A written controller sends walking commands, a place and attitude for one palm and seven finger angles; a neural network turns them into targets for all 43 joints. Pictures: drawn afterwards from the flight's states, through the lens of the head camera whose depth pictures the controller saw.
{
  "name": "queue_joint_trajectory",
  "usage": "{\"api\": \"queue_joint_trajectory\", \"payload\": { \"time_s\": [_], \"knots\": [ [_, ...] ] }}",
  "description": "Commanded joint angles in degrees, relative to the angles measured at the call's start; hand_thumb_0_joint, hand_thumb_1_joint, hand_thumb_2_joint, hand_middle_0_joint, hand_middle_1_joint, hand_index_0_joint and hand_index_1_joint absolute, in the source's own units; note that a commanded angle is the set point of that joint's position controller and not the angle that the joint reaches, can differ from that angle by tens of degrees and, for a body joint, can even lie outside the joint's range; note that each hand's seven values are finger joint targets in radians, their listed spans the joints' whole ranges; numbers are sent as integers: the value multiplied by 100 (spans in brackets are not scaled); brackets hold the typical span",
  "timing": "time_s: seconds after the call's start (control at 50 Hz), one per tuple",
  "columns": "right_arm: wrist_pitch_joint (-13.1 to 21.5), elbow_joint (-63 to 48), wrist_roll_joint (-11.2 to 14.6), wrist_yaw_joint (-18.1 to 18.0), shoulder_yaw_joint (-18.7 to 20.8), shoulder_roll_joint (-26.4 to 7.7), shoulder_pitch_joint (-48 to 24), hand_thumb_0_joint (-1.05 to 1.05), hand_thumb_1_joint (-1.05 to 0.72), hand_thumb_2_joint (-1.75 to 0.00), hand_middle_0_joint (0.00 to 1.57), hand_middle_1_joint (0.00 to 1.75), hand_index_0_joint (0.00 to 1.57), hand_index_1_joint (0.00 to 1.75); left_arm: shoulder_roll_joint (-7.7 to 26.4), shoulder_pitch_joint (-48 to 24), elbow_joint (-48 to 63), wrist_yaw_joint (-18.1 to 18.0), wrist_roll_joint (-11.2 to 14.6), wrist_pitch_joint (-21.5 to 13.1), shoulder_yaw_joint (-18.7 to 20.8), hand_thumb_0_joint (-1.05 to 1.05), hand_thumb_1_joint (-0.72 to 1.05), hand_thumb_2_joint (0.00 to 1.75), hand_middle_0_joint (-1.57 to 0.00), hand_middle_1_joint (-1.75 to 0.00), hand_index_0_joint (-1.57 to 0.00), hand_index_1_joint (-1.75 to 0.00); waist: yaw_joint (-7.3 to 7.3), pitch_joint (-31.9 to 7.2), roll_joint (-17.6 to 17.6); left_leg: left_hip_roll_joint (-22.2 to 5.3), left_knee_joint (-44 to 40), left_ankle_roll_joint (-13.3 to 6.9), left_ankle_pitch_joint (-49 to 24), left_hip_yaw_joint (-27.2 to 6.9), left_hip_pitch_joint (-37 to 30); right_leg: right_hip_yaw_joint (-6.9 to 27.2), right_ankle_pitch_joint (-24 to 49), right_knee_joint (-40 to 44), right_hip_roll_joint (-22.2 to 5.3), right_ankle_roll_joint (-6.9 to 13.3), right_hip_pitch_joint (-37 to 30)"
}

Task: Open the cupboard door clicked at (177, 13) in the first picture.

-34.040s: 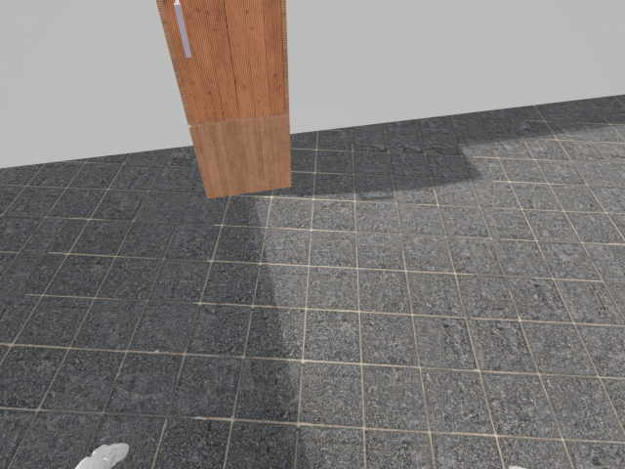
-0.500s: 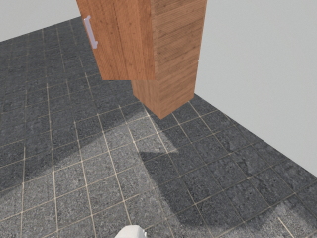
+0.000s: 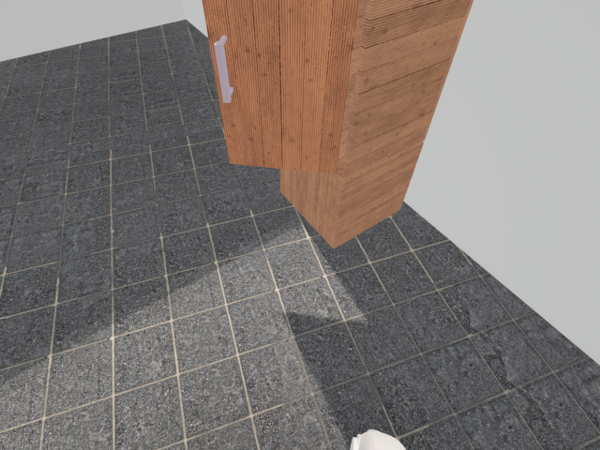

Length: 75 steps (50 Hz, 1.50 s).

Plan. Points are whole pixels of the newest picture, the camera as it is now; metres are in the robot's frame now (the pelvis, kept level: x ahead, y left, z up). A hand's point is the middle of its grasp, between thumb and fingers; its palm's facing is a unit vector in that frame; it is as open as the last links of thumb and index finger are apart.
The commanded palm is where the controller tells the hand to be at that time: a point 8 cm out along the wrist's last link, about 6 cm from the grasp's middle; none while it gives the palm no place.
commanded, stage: take the last steps up to it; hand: left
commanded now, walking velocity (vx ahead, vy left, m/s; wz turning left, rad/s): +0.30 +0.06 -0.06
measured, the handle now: (225, 70) +0.97 +0.28 +0.00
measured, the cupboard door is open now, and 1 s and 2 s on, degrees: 48 48 48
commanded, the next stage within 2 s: come to a stop and stand still in 0.86 s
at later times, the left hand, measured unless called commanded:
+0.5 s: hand (197, 410) +0.20 +0.18 -0.16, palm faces +0.03 -0.98 -0.21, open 7.2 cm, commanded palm none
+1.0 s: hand (198, 277) +0.44 +0.24 -0.16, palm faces -0.04 -0.98 -0.18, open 7.3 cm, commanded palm none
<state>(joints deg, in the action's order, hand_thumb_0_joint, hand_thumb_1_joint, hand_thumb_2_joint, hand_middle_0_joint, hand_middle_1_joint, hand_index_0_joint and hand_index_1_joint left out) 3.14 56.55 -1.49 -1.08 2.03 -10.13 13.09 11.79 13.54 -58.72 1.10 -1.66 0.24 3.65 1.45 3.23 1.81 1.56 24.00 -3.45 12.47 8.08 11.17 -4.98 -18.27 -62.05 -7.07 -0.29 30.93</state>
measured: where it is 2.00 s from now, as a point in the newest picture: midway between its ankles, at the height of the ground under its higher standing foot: (288, 413)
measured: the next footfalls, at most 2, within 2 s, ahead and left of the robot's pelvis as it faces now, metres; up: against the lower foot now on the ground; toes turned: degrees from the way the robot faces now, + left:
right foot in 0.22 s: +0.19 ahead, -0.12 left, +0.00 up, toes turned -9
left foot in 0.66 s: +0.44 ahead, +0.18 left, +0.00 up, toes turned +0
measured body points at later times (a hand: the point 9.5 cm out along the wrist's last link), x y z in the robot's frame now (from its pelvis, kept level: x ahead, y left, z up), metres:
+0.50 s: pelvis +0.18 -0.01 +0.01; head +0.20 -0.02 +0.46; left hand +0.19 +0.23 -0.14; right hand +0.20 -0.24 -0.15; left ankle +0.25 +0.14 -0.69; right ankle +0.15 -0.11 -0.74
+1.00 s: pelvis +0.34 +0.06 +0.00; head +0.37 +0.07 +0.45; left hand +0.44 +0.29 -0.15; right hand +0.33 -0.17 -0.15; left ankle +0.34 +0.14 -0.74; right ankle +0.40 -0.07 -0.71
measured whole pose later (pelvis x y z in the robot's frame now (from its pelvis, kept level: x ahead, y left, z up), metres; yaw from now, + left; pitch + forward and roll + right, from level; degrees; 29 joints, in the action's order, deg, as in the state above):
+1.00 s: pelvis +0.34 +0.06 +0.00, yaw -3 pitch +0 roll +1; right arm 2.8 61.1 -1.8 -1.3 1.1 -9.5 17.0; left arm 10.7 9.2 -57.8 0.7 -1.5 -0.4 2.7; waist -0.3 2.6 1.3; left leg 1.0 21.8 -3.5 13.1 8.9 8.8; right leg -4.5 -16.4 -43.9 -5.0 0.1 26.1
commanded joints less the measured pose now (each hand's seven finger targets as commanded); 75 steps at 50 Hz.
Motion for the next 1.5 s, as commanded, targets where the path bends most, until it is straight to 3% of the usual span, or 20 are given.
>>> {"api": "queue_joint_trajectory", "payload": {
  "time_s": [0.0, 0.16, 0.18, 0.22, 0.26, 0.34, 0.54, 0.6, 0.64, 0.7, 0.8, 0.94, 1.02, 1.06, 1.2, 1.28, 1.34, 1.42, 1.46, 1.48],
  "knots": [
    [59, 26, -32, 22, 159, -766, 583, 0, -90, -90, 20, 30, 20, 30, 125, -264, 483, 16, 23, -83, 2, 0, 90, 90, -20, -30, -20, -30, -104, 94, -432, -1753, -1635, -859, 59, -1261, -92, 215, 298, 1140, -113, 6, -15],
    [2, 316, -35, 53, 93, -766, 743, 0, -90, -90, 20, 30, 20, 30, 323, -192, 548, 19, 1, -182, 58, 0, 90, 90, -20, -30, -20, -30, 116, 68, -148, -1322, -429, -435, -293, -701, 111, -99, 663, 3140, 381, 121, -1899],
    [21, 312, 12, 64, 64, -666, 753, 0, -90, -90, 20, 30, 20, 30, 557, 391, 369, 0, -11, -249, 123, 0, 90, 90, -20, -30, -20, -30, 353, -253, 239, -918, 629, -203, -453, -355, 545, 325, 686, 3491, 186, 279, -2963],
    [30, 43, 69, 116, 66, -597, 665, 0, -90, -90, 20, 30, 20, 30, 1409, 1564, 61, -77, 64, -323, 299, 0, 90, 90, -20, -30, -20, -30, 629, -845, 1499, -81, 3653, 263, 2307, -121, 2484, 3435, 930, 4759, -2062, 1457, -4458],
    [-23, 33, 47, 99, 143, -645, 146, 0, -90, -90, 20, 30, 20, 30, 898, 861, 251, -202, 78, -322, 206, 0, 90, 90, -20, -30, -20, -30, 380, -67, 536, -617, 4211, 281, 1454, -925, 2792, 2721, 841, 4894, -1759, 1364, -3300],
    [-207, 229, 10, 209, 97, -227, 497, 0, -90, -90, 20, 30, 20, 30, 467, 356, 290, -154, 89, -441, 53, 0, 90, 90, -20, -30, -20, -30, -113, -102, 562, -758, 3401, 510, 294, -613, 1844, 949, 1121, 5256, -940, 824, -2180],
    [-108, -224, 24, 341, 136, -211, -473, 0, -90, -90, 20, 30, 20, 30, 729, 766, -191, -113, 16, -463, 112, 0, 90, 90, -20, -30, -20, -30, 69, 131, 747, -561, 1123, 494, 15, -312, 1429, 755, 893, 5002, -1063, 792, -2384],
    [-16, 22, -12, 264, 164, -460, 260, 0, -90, -90, 20, 30, 20, 30, 654, 658, -207, -110, 42, -391, 112, 0, 90, 90, -20, -30, -20, -30, -355, 41, 209, -282, 292, 370, -130, -91, -241, 311, 1082, 3919, -664, 521, -1612],
    [38, 339, -97, 111, 390, -1457, 1644, 0, -90, -90, 20, 30, 20, 30, 175, 796, -12, -64, 96, -375, -17, 0, 90, 90, -20, -30, -20, -30, -767, -908, -2095, -2182, -452, -442, 196, -2661, -2072, -477, -1227, 819, 466, 85, 92],
    [-11, 143, -43, -8, 231, -1064, 1079, 0, -90, -90, 20, 30, 20, 30, 165, 147, 179, -94, 52, -359, -35, 0, 90, 90, -20, -30, -20, -30, -549, -437, -889, -2310, -971, -894, -33, -2645, -815, 367, -931, -998, 116, 196, 648],
    [113, 93, -1, -53, 56, -648, 544, 0, -90, -90, 20, 30, 20, 30, -1, 448, 32, -32, 32, -157, -53, 0, 90, 90, -20, -30, -20, -30, -83, -215, -761, -1791, -1276, -616, -931, -1306, 40, 340, -55, 5, -12, 43, -65],
    [39, 275, -32, -39, 62, -615, 679, 0, -90, -90, 20, 30, 20, 30, 18, -213, 277, -51, 30, -123, -95, 0, 90, 90, -20, -30, -20, -30, -157, -45, -683, -1710, -1171, -675, -1086, -1013, -19, 108, 160, 1979, 202, 50, -756],
    [-30, 374, 36, -112, -29, -460, 532, 0, -90, -90, 20, 30, 20, 30, 200, 180, 60, -151, 54, -146, -111, 0, 90, 90, -20, -30, -20, -30, 97, -371, -55, -1173, -19, 0, -2037, -544, 245, 345, 1939, 3649, 250, 45, -2373],
    [-128, 407, 125, -89, -42, -356, 804, 0, -90, -90, 20, 30, 20, 30, 696, 237, -25, -214, 92, -186, -102, 0, 90, 90, -20, -30, -20, -30, -85, -540, 405, -626, 96, 459, -366, -377, 647, 1250, 4360, 3543, -778, 579, -2838],
    [-377, 519, 119, -185, 124, -578, 1136, 0, -90, -90, 20, 30, 20, 30, 780, -15, 182, -348, 129, -26, -8, 0, 90, 90, -20, -30, -20, -30, -137, -1144, 160, -740, 757, 469, -2814, -300, -187, 737, 5586, 2683, -529, 583, -2626],
    [-535, 293, 145, -110, 139, -268, 769, 0, -90, -90, 20, 30, 20, 30, 864, -87, 222, -381, 78, 39, 50, 0, 90, 90, -20, -30, -20, -30, -43, -783, 813, -210, 1857, 564, 1470, -241, 637, 1372, 5590, 3624, -1236, 1181, -2566],
    [-597, 107, 146, -99, 163, -179, 503, 0, -90, -90, 20, 30, 20, 30, 862, -289, 299, -416, 13, 54, 107, 0, 90, 90, -20, -30, -20, -30, -50, -614, 782, -205, 2240, 510, 1995, -592, 823, 1358, 5007, 3966, -1265, 1346, -2444],
    [-523, 297, 105, -62, 119, -223, 1019, 0, -90, -90, 20, 30, 20, 30, 771, -538, 378, -341, 67, 77, 94, 0, 90, 90, -20, -30, -20, -30, -398, -796, 529, -295, 247, 498, 96, -508, -448, 1054, 2167, 3718, -744, 674, -1555],
    [-446, 84, -19, -84, 202, -831, 740, 0, -90, -90, 20, 30, 20, 30, 263, -468, 511, -278, 150, 190, 10, 0, 90, 90, -20, -30, -20, -30, -289, -305, -1684, -1769, -1030, -169, 343, -2353, 189, 234, -546, 2567, 380, -19, -741],
    [-472, -90, -52, -113, 201, -991, 290, 0, -90, -90, 20, 30, 20, 30, 329, -527, 500, -281, 126, 247, 24, 0, 90, 90, -20, -30, -20, -30, -251, 4, -1739, -2088, -1406, -567, 769, -2554, 1098, 475, -1050, 1794, 533, 11, -1103]
  ]
}}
